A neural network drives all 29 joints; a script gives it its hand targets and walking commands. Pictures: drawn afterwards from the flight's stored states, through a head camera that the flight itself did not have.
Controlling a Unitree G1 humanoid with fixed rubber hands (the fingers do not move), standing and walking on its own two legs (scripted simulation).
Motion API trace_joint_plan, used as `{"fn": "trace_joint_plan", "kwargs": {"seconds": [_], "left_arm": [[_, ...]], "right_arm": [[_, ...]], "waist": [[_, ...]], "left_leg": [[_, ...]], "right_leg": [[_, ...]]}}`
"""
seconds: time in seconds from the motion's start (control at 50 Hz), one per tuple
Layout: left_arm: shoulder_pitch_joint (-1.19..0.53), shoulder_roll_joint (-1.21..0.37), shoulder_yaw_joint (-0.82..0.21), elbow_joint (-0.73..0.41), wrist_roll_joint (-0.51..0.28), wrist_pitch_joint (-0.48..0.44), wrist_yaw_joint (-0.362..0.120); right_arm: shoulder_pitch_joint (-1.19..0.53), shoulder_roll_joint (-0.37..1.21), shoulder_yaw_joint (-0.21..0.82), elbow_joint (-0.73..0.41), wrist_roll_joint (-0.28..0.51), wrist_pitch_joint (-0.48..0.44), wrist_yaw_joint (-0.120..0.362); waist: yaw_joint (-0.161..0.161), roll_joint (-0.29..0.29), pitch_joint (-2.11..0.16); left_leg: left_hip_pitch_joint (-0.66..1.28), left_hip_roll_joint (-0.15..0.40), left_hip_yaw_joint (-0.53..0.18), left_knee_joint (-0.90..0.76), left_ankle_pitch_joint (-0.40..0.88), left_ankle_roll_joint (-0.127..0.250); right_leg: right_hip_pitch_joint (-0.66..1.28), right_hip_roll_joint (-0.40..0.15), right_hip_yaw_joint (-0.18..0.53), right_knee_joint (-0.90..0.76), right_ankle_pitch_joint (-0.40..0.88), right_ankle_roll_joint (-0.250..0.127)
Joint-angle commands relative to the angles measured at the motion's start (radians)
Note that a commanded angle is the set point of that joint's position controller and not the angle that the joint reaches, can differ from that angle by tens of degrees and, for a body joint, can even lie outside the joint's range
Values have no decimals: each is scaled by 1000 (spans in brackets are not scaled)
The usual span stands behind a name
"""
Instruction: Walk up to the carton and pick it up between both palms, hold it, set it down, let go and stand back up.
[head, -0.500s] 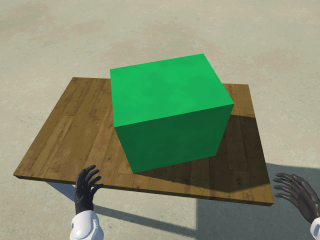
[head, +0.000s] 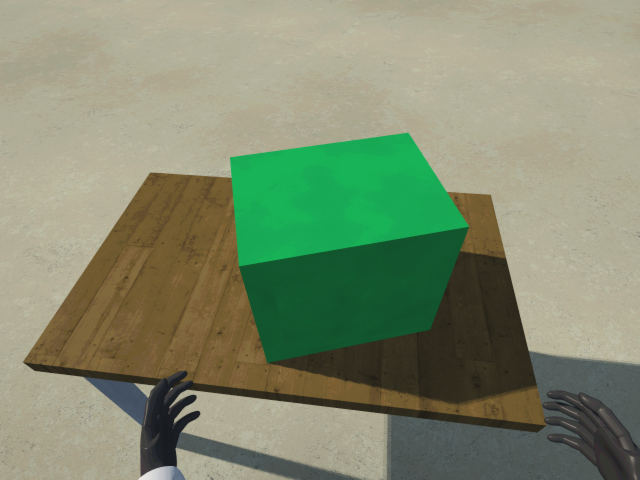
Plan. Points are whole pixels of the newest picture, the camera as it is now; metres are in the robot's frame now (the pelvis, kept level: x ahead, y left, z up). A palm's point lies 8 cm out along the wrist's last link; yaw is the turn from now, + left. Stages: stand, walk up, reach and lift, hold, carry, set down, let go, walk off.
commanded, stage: set down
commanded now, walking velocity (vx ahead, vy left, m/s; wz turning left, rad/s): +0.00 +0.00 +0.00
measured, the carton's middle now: (336, 249) +0.48 +0.05 -0.02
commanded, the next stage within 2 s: none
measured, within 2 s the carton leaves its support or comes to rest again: neither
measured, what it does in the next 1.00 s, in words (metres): stands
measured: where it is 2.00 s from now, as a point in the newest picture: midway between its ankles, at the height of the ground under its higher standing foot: outside the picture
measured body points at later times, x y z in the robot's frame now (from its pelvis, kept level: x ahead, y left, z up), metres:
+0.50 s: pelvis +0.01 +0.02 +0.00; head +0.02 +0.03 +0.45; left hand +0.16 +0.24 -0.06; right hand +0.19 -0.27 -0.05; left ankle -0.01 +0.16 -0.74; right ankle -0.01 -0.09 -0.74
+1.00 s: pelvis +0.01 +0.02 +0.00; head +0.03 +0.04 +0.45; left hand +0.17 +0.25 -0.07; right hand +0.18 -0.24 -0.07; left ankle -0.01 +0.16 -0.74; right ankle -0.01 -0.09 -0.74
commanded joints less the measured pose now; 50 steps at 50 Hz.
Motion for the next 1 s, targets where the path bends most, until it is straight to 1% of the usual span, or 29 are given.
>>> {"fn": "trace_joint_plan", "kwargs": {"seconds": [0.0,0.04,0.06,0.08,0.12,0.16,0.2,0.22,0.24,0.26,0.28,0.3,0.32,0.34,0.38,0.4,0.48,0.52,0.54,0.56,0.6,0.62,0.64,0.66,0.7,0.74,0.84,0.88,0.98], "left_arm": [[-115,106,-115,-98,78,15,-28],[-129,107,-129,-65,79,48,-37],[-129,108,-118,-143,79,40,-25],[-125,107,-121,-76,87,56,-36],[-72,127,-102,-70,92,60,-50],[-89,146,-86,-124,94,54,-49],[-46,136,-83,-53,109,44,-55],[-34,126,-75,-113,112,28,-43],[-25,140,-72,-55,129,41,-57],[-23,131,-77,-118,129,33,-51],[-26,136,-71,-72,122,30,-57],[-16,132,-76,-60,120,26,-60],[-19,136,-68,-116,123,18,-53],[-11,141,-69,-40,132,25,-69],[-1,125,-65,-70,129,3,-61],[-38,140,-78,-38,130,8,-71],[-62,149,-81,-16,137,22,-75],[-75,151,-88,-18,135,24,-71],[-68,152,-81,-27,141,26,-70],[-91,160,-85,-20,142,40,-73],[-93,143,-91,-19,145,33,-62],[-94,158,-92,25,139,52,-74],[-95,161,-92,-6,136,47,-67],[-85,180,-70,58,142,66,-87],[-99,182,-85,60,146,75,-96],[-90,186,-88,20,140,80,-83],[-70,202,-77,61,145,106,-101],[-78,213,-60,11,145,105,-103],[-102,231,-59,66,142,126,-125]], "right_arm": [[-112,-131,-95,-212,-57,22,-26],[-122,-109,-110,-215,-90,47,-33],[-121,-123,-121,-277,-82,39,-26],[-121,-114,-130,-251,-108,53,-36],[-72,-90,-117,-258,-119,56,-54],[-77,-85,-129,-290,-120,51,-63],[-55,-73,-126,-277,-131,42,-68],[-24,-84,-125,-270,-118,28,-64],[-4,-72,-114,-225,-130,37,-78],[-17,-90,-136,-259,-115,30,-72],[-10,-82,-127,-252,-128,26,-75],[1,-71,-118,-204,-130,31,-81],[2,-91,-126,-235,-124,22,-75],[13,-65,-114,-198,-141,30,-88],[31,-67,-105,-219,-121,12,-79],[8,-60,-108,-201,-145,19,-90],[-9,-29,-114,-178,-166,34,-99],[-14,-23,-120,-173,-185,39,-101],[-3,-25,-128,-175,-186,41,-100],[-10,-9,-129,-162,-194,55,-107],[-18,-15,-127,-184,-194,54,-95],[-20,4,-118,-180,-215,64,-107],[-28,-16,-132,-187,-212,63,-105],[-12,10,-129,-165,-233,72,-124],[-20,18,-123,-149,-245,81,-135],[-28,2,-145,-181,-240,83,-129],[-5,31,-136,-167,-271,89,-150],[4,41,-128,-199,-260,84,-157],[2,84,-111,-167,-299,104,-182]], "waist": [[-58,-137,33],[-59,-142,51],[-46,-123,-4],[-52,-139,16],[-52,-170,-22],[-46,-160,-43],[-39,-154,-25],[-34,-130,-51],[-55,-130,-28],[-43,-107,-52],[-46,-134,-26],[-59,-117,-16],[-50,-108,-39],[-67,-133,2],[-55,-122,-8],[-75,-124,15],[-78,-95,28],[-66,-59,36],[-64,-70,40],[-77,-59,34],[-61,-40,29],[-58,-71,57],[-58,-58,54],[-72,-90,67],[-82,-72,60],[-64,-30,43],[-63,-47,50],[-58,-50,-2],[-63,-45,52]], "left_leg": [[-4,-87,7,11,-18,65],[12,-82,11,0,-17,70],[15,-81,8,6,17,66],[11,-82,10,0,14,71],[8,-90,14,2,47,66],[2,-96,13,-4,79,65],[-18,-98,12,-7,99,59],[-2,-94,6,-3,147,52],[9,-103,14,-7,138,53],[38,-94,7,-18,156,45],[31,-94,9,-8,158,50],[27,-98,9,-14,152,43],[48,-92,7,-12,185,39],[35,-102,12,-10,156,48],[41,-95,3,-13,175,44],[50,-99,5,-13,133,51],[73,-93,9,-23,116,48],[81,-91,14,-32,131,42],[92,-87,8,-29,138,42],[99,-86,9,-28,113,43],[120,-79,2,-30,107,41],[104,-86,15,-34,94,51],[117,-85,8,-36,113,47],[105,-91,18,-33,101,51],[120,-89,11,-37,91,47],[145,-86,2,-40,128,44],[133,-96,12,-35,164,47],[150,-96,9,-37,190,46],[154,-98,24,-46,164,48]], "right_leg": [[120,-57,200,-158,32,16],[112,-60,195,-180,0,14],[129,-61,194,-164,32,11],[131,-57,190,-164,62,12],[211,-65,197,-162,174,25],[251,-60,193,-139,260,32],[273,-60,189,-134,327,32],[279,-56,177,-117,389,31],[301,-53,176,-123,441,32],[286,-35,148,-118,443,26],[271,-43,156,-124,449,31],[282,-40,151,-123,470,29],[288,-32,147,-119,478,28],[283,-40,149,-121,500,32],[273,-34,132,-114,520,37],[259,-41,141,-124,478,37],[244,-32,118,-132,418,28],[233,-28,110,-140,377,16],[234,-20,105,-138,380,15],[221,-30,115,-144,341,16],[187,-24,110,-153,262,11],[202,-37,124,-164,262,14],[193,-22,102,-157,289,14],[228,-38,129,-163,312,24],[230,-33,117,-170,297,18],[214,-17,87,-159,316,12],[262,-26,86,-148,447,24],[292,-18,76,-137,489,28],[265,-33,92,-160,466,39]]}}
